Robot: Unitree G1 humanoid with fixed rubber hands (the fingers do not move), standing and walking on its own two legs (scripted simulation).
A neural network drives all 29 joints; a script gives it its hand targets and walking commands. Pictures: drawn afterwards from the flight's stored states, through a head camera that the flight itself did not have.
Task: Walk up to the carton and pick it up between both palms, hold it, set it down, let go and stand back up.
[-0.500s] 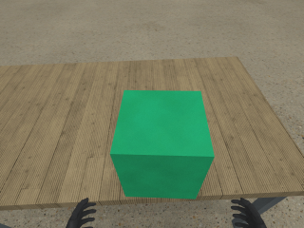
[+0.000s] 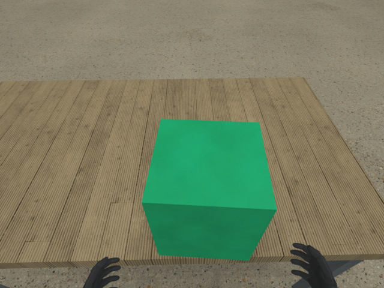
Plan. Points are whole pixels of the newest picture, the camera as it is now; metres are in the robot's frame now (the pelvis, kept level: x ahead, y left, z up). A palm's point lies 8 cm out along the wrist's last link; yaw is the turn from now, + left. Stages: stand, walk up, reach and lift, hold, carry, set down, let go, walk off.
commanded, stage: reach and lift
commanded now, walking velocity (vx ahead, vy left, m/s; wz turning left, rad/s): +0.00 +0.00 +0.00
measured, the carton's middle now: (206, 192) +0.33 +0.01 +0.02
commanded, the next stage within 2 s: none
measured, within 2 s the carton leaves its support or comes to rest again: neither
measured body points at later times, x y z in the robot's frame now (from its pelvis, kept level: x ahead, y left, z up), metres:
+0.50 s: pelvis -0.02 +0.00 +0.00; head -0.04 +0.01 +0.45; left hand +0.16 +0.23 -0.01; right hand +0.17 -0.20 -0.01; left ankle -0.02 +0.13 -0.75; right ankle -0.01 -0.13 -0.75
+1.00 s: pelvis +0.00 +0.00 +0.00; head -0.01 +0.00 +0.45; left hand +0.23 +0.23 +0.06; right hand +0.24 -0.20 +0.06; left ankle -0.02 +0.13 -0.75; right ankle -0.01 -0.13 -0.75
